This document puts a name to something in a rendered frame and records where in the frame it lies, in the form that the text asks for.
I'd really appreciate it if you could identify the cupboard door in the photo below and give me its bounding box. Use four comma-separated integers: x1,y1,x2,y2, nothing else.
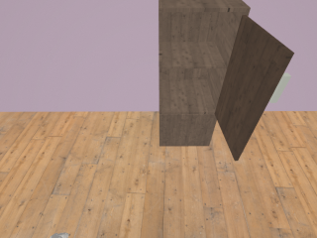
214,15,294,161

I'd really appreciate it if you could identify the handle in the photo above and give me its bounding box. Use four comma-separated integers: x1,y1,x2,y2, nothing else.
269,72,291,103

